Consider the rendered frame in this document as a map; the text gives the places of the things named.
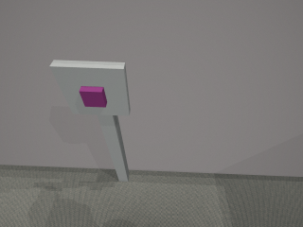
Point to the panel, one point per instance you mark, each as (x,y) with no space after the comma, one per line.
(112,76)

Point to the button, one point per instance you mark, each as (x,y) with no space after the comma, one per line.
(93,96)

